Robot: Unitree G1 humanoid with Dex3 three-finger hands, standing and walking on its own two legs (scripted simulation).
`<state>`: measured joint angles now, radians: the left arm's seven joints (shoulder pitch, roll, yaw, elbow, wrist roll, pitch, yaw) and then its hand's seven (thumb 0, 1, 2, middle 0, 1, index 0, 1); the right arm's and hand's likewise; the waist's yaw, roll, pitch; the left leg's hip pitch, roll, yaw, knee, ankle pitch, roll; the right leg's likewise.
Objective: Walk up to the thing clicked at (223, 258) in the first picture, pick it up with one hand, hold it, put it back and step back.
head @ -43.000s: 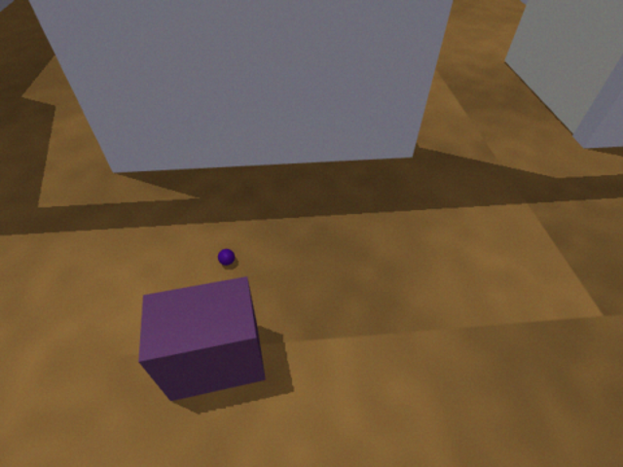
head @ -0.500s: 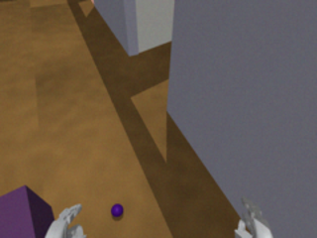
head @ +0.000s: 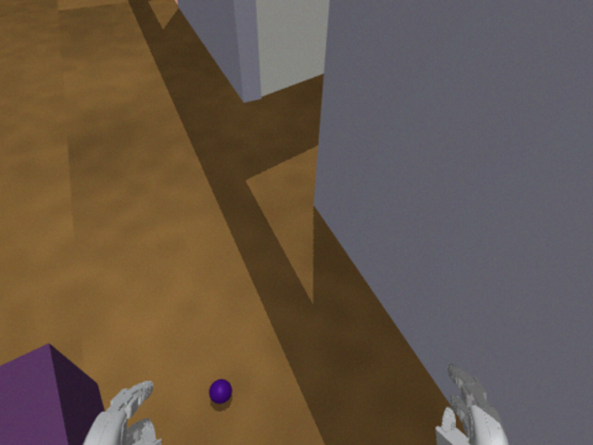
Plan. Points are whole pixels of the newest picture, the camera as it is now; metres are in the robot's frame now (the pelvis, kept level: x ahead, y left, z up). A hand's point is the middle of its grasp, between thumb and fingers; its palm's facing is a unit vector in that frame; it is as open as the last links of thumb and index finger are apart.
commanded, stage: home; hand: left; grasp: from above
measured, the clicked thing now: (220, 391) +0.42 +0.22 -0.68
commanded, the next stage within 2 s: stand in 0.68 s
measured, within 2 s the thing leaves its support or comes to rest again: neither
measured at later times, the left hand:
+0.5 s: hand (159, 436) +0.17 +0.18 -0.05, palm faces +0.05 -0.98 -0.19, open 7.4 cm
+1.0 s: hand out of the picture +0.14 +0.22 -0.10, palm faces +0.00 -0.94 -0.33, open 7.4 cm
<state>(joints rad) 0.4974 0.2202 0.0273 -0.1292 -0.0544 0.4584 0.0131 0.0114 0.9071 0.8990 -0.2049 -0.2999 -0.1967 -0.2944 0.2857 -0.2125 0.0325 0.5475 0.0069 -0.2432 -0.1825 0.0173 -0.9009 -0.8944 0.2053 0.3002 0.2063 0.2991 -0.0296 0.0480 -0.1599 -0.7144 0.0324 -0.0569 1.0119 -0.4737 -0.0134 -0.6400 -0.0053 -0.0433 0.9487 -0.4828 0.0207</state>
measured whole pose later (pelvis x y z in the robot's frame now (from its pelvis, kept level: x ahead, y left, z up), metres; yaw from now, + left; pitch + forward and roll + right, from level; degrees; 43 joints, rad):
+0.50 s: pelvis +0.01 +0.00 +0.00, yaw +0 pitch +11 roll -3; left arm 0.51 0.22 0.03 -0.15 -0.06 0.46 0.02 0.01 0.91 0.90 -0.20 -0.30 -0.20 -0.29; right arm 0.28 -0.21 0.02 0.54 0.01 -0.23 -0.18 0.02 -0.90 -0.89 0.20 0.30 0.21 0.30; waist -0.03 0.05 -0.17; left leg -0.72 0.03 -0.06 1.02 -0.50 -0.01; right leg -0.64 0.00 -0.04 0.95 -0.50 0.02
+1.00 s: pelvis +0.00 +0.00 +0.03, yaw -1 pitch +2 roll +0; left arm 0.23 0.29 0.03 0.58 0.04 0.08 0.03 0.01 0.91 0.90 -0.21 -0.30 -0.20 -0.30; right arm 0.17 -0.28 -0.03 0.82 -0.06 -0.04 -0.01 0.01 -0.90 -0.89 0.21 0.30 0.21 0.30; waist 0.03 -0.02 0.03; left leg -0.45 0.00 0.00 0.81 -0.39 0.00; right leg -0.42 -0.04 0.01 0.81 -0.43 0.03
